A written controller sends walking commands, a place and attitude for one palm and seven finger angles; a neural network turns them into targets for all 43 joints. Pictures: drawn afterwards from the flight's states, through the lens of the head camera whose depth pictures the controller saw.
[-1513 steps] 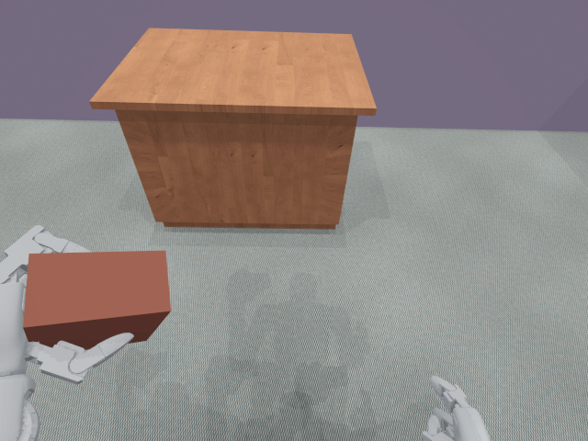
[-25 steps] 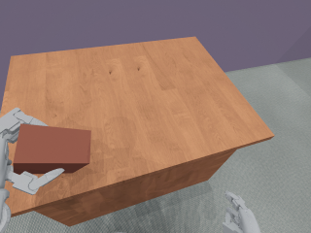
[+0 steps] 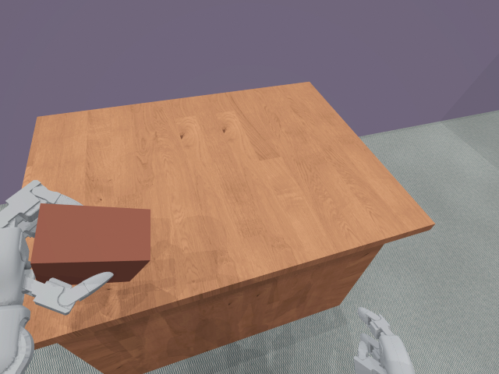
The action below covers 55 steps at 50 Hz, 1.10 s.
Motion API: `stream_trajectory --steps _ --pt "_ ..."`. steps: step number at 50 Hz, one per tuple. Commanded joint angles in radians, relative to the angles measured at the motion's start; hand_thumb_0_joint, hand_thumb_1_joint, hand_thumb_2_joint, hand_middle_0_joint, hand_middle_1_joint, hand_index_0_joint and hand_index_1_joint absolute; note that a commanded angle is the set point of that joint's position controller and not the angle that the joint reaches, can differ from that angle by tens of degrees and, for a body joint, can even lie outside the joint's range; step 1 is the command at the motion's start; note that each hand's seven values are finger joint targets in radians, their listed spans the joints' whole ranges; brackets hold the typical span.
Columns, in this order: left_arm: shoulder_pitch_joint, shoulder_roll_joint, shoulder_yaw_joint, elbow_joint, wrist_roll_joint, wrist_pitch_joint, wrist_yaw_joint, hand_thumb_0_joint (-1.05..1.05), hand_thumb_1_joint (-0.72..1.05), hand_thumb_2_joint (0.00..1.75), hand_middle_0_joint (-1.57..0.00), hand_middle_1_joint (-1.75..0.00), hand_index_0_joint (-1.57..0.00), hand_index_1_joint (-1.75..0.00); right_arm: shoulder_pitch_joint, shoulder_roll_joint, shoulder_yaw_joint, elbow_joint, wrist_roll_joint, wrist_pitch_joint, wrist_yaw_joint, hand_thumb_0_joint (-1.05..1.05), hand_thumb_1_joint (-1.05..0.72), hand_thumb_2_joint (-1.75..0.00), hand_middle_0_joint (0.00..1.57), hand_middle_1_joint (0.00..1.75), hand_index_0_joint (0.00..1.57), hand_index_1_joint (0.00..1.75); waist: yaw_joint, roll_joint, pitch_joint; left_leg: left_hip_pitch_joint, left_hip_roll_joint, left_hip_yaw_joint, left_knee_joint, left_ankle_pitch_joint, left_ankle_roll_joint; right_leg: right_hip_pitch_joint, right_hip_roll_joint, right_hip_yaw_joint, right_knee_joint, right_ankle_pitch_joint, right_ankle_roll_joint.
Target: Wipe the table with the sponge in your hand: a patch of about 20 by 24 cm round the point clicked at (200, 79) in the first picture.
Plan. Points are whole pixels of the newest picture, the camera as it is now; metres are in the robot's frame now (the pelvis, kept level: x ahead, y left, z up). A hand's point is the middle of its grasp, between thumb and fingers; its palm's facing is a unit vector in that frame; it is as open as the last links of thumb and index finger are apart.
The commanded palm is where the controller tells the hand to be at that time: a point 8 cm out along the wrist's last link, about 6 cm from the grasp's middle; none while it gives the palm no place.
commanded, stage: look again from close up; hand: left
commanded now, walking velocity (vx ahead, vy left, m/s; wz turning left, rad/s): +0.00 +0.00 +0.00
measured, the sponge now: (108, 249) +0.23 +0.21 +0.13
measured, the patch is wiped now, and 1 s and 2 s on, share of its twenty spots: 0.00 0.00 0.00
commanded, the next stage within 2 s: turn the palm down, sponge in hand in 0.14 s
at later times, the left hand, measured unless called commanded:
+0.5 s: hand (70, 251) +0.21 +0.24 +0.15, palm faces +0.31 -0.77 -0.56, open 10.4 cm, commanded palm +0.16 +0.27 +0.17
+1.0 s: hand (93, 255) +0.22 +0.22 +0.13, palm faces +0.24 -0.53 -0.81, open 10.4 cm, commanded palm +0.18 +0.26 +0.17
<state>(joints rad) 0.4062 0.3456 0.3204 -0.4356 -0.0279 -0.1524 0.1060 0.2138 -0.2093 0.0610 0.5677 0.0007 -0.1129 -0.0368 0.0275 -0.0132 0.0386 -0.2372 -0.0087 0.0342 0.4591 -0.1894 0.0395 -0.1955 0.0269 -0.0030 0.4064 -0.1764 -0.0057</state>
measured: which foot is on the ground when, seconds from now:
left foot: down 0.00-1.00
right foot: down 0.00-1.00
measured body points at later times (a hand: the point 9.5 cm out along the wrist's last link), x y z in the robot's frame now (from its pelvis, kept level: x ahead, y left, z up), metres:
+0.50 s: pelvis -0.01 -0.02 -0.01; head -0.02 -0.04 +0.44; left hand +0.19 +0.28 +0.18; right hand +0.19 -0.24 -0.08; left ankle +0.04 +0.09 -0.74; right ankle +0.03 -0.12 -0.74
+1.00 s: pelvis +0.02 -0.05 -0.01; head +0.02 -0.08 +0.43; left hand +0.20 +0.25 +0.18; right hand +0.24 -0.26 -0.09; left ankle +0.04 +0.09 -0.74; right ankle +0.03 -0.12 -0.74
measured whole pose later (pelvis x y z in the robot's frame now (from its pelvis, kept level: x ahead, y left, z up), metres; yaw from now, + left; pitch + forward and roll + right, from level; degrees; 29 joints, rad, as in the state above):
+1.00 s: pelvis +0.02 -0.05 -0.01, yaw +1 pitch +0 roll +0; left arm 0.41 0.55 0.29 -0.41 0.26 0.03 0.02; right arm 0.16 -0.25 0.03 0.58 -0.01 -0.08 -0.10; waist 0.08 0.06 0.00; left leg -0.31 0.02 -0.01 0.61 -0.29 -0.02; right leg -0.29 0.06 -0.04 0.61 -0.32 -0.07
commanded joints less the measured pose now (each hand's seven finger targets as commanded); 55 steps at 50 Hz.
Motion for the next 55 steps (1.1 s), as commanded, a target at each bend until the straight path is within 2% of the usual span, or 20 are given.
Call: stream_trajectory --steps 1,11,12,13,14,15,16,17,21,22,25,27,32,35,37,39,42,45,52,55 --pt "-0.092 0.164 0.114 -0.226 -0.010 -0.083 0.020 0.00 0.10 1.30 -1.20 -1.60 -1.20 -1.60 -0.101 -0.122 -0.063 -0.159 0.005 -0.064 -0.013 0.00 -0.90 -0.90 0.20 0.30 0.20 0.30 -0.012 0.079 -0.127 0.013 0.107 -0.124 -0.143 -0.125 -0.012 0.022 -0.079 0.077 -0.075 -0.005 -0.018" --pt "-0.065 0.160 0.108 -0.199 -0.011 -0.090 0.014 0.00 0.10 1.30 -1.20 -1.60 -1.20 -1.60 -0.098 -0.127 -0.070 -0.152 0.009 -0.061 -0.014 0.00 -0.90 -0.90 0.20 0.30 0.20 0.30 -0.014 0.049 -0.109 0.009 0.106 -0.126 -0.142 -0.131 -0.007 0.005 -0.083 0.081 -0.097 -0.037 -0.016" --pt "-1.069 0.985 0.414 -0.639 0.021 -0.264 0.025 0.00 0.10 1.30 -1.20 -1.60 -1.20 -1.60 0.017 -0.190 0.093 -0.275 0.108 -0.047 -0.086 0.00 -0.90 -0.90 0.20 0.30 0.20 0.30 -0.083 0.314 -0.005 -0.386 0.066 -0.133 -0.113 -0.342 0.041 0.135 -0.005 0.061 0.047 -0.122 0.063" --pt "-0.702 0.489 0.308 0.001 0.153 -0.039 -0.018 0.00 0.10 1.30 -1.20 -1.60 -1.20 -1.60 -0.097 -0.113 -0.091 -0.086 -0.016 -0.090 -0.067 0.00 -0.90 -0.90 0.20 0.30 0.20 0.30 0.010 0.222 -0.200 0.004 0.039 -0.036 -0.052 -0.032 -0.021 0.043 -0.032 0.003 0.040 -0.062 -0.025" --pt "-0.442 0.306 0.140 0.055 0.023 0.034 -0.035 0.00 0.10 1.30 -1.20 -1.60 -1.20 -1.60 -0.093 -0.160 -0.084 -0.118 -0.009 -0.110 -0.017 0.00 -0.90 -0.90 0.20 0.30 0.20 0.30 0.011 0.182 -0.219 0.114 0.032 -0.067 -0.084 0.060 -0.066 -0.044 0.008 -0.071 0.037 -0.022 -0.046" --pt "-0.370 0.298 0.183 -0.036 -0.015 0.064 -0.061 0.00 0.10 1.30 -1.20 -1.60 -1.20 -1.60 -0.104 -0.202 -0.095 -0.106 -0.009 -0.123 -0.020 0.00 -0.90 -0.90 0.20 0.30 0.20 0.30 0.039 0.138 -0.282 0.169 0.036 -0.062 -0.084 -0.008 -0.053 -0.047 0.008 -0.061 0.026 -0.017 -0.028" --pt "-0.300 0.271 0.143 -0.035 -0.044 0.110 -0.080 0.00 0.10 1.30 -1.20 -1.60 -1.20 -1.60 -0.144 -0.184 -0.082 -0.107 0.007 -0.127 -0.028 0.00 -0.90 -0.90 0.20 0.30 0.20 0.30 0.055 0.136 -0.261 0.150 0.021 -0.053 -0.087 -0.034 -0.042 -0.026 0.001 -0.067 0.028 -0.013 -0.026" --pt "-0.198 0.163 0.063 -0.018 -0.067 0.154 -0.100 0.00 0.10 1.30 -1.20 -1.60 -1.20 -1.60 -0.182 -0.159 -0.054 -0.112 0.030 -0.129 -0.017 0.00 -0.90 -0.90 0.20 0.30 0.20 0.30 0.053 0.124 -0.187 0.113 0.026 -0.052 -0.095 -0.093 -0.048 -0.041 0.010 -0.078 0.024 -0.035 -0.023" --pt "-0.155 0.262 0.067 -0.076 0.052 0.205 -0.104 0.00 0.10 1.30 -1.20 -1.60 -1.20 -1.60 -0.208 -0.176 -0.049 -0.124 0.025 -0.104 -0.013 0.00 -0.90 -0.90 0.20 0.30 0.20 0.30 0.026 0.017 -0.034 -0.016 0.013 -0.053 -0.101 -0.232 -0.018 -0.099 0.003 -0.066 0.025 -0.154 -0.009" --pt "-0.200 0.345 0.135 -0.152 0.064 0.183 -0.087 0.00 0.10 1.30 -1.20 -1.60 -1.20 -1.60 -0.221 -0.171 -0.047 -0.131 0.025 -0.100 -0.018 0.00 -0.90 -0.90 0.20 0.30 0.20 0.30 0.035 0.046 -0.061 -0.011 0.006 -0.042 -0.091 -0.239 -0.017 -0.091 0.007 -0.053 0.026 -0.174 -0.010" --pt "-0.225 0.344 0.167 -0.191 0.092 0.085 -0.036 0.00 0.10 1.30 -1.20 -1.60 -1.20 -1.60 -0.238 -0.151 -0.056 -0.129 -0.008 -0.101 -0.032 0.00 -0.90 -0.90 0.20 0.30 0.20 0.30 0.024 -0.001 -0.102 -0.012 0.000 -0.040 -0.026 -0.242 -0.013 -0.141 0.003 -0.046 0.047 -0.244 0.000" --pt "-0.313 0.431 0.220 -0.252 0.118 0.027 0.006 0.00 0.10 1.30 -1.20 -1.60 -1.20 -1.60 -0.234 -0.144 -0.056 -0.114 -0.016 -0.100 -0.039 0.00 -0.90 -0.90 0.20 0.30 0.20 0.30 0.029 0.073 -0.121 -0.012 -0.008 -0.035 0.002 -0.271 -0.014 -0.162 -0.001 -0.024 0.046 -0.283 0.000" --pt "-0.318 0.392 0.129 -0.158 0.200 0.057 0.034 0.00 0.10 1.30 -1.20 -1.60 -1.20 -1.60 -0.207 -0.140 -0.056 -0.098 -0.022 -0.083 -0.050 0.00 -0.90 -0.90 0.20 0.30 0.20 0.30 0.007 0.171 -0.127 -0.009 -0.014 -0.031 0.048 -0.193 -0.012 -0.173 -0.020 0.010 0.036 -0.242 -0.010" --pt "-0.286 0.366 0.065 -0.085 0.223 0.135 -0.005 0.00 0.10 1.30 -1.20 -1.60 -1.20 -1.60 -0.202 -0.149 -0.054 -0.105 -0.019 -0.062 -0.065 0.00 -0.90 -0.90 0.20 0.30 0.20 0.30 0.010 0.124 -0.114 -0.010 -0.014 -0.024 0.062 -0.106 -0.005 -0.150 -0.032 0.021 0.017 -0.200 -0.008" --pt "-0.274 0.430 0.110 -0.087 0.236 0.171 -0.034 0.00 0.10 1.30 -1.20 -1.60 -1.20 -1.60 -0.202 -0.154 -0.054 -0.114 -0.012 -0.050 -0.077 0.00 -0.90 -0.90 0.20 0.30 0.20 0.30 0.024 0.082 -0.133 0.003 -0.013 -0.019 0.072 -0.042 -0.003 -0.118 -0.030 0.041 0.006 -0.156 -0.008" --pt "-0.257 0.405 0.095 -0.093 0.241 0.181 -0.061 0.00 0.10 1.30 -1.20 -1.60 -1.20 -1.60 -0.199 -0.147 -0.056 -0.123 -0.010 -0.041 -0.083 0.00 -0.90 -0.90 0.20 0.30 0.20 0.30 0.027 0.028 -0.144 0.013 -0.008 -0.016 0.085 0.020 0.002 -0.102 -0.033 0.038 0.017 -0.077 -0.002" --pt "-0.210 0.466 0.161 -0.140 0.255 0.162 -0.077 0.00 0.10 1.30 -1.20 -1.60 -1.20 -1.60 -0.196 -0.148 -0.062 -0.131 -0.009 -0.037 -0.087 0.00 -0.90 -0.90 0.20 0.30 0.20 0.30 0.052 0.047 -0.193 0.032 -0.010 -0.014 0.102 0.107 -0.001 -0.065 -0.027 0.047 0.041 0.043 -0.004" --pt "-0.116 0.423 0.155 -0.167 0.274 0.134 -0.064 0.00 0.10 1.30 -1.20 -1.60 -1.20 -1.60 -0.172 -0.143 -0.073 -0.142 -0.010 -0.030 -0.078 0.00 -0.90 -0.90 0.20 0.30 0.20 0.30 0.062 0.050 -0.233 0.033 -0.006 -0.009 0.118 0.183 -0.002 -0.048 -0.031 0.027 0.083 0.164 -0.002" --pt "-0.092 0.467 0.165 -0.156 0.355 0.183 0.004 0.00 0.10 1.30 -1.20 -1.60 -1.20 -1.60 -0.162 -0.150 -0.082 -0.151 0.006 -0.004 -0.080 0.00 -0.90 -0.90 0.20 0.30 0.20 0.30 0.059 0.054 -0.191 -0.009 -0.007 -0.011 0.136 0.149 -0.002 -0.084 -0.034 0.067 0.080 0.137 -0.004" --pt "-0.086 0.424 0.103 -0.160 0.400 0.203 0.020 0.00 0.10 1.30 -1.20 -1.60 -1.20 -1.60 -0.167 -0.151 -0.084 -0.155 0.008 0.002 -0.086 0.00 -0.90 -0.90 0.20 0.30 0.20 0.30 0.053 0.071 -0.221 0.003 -0.005 -0.013 0.134 0.139 0.000 -0.086 -0.035 0.056 0.085 0.113 -0.005"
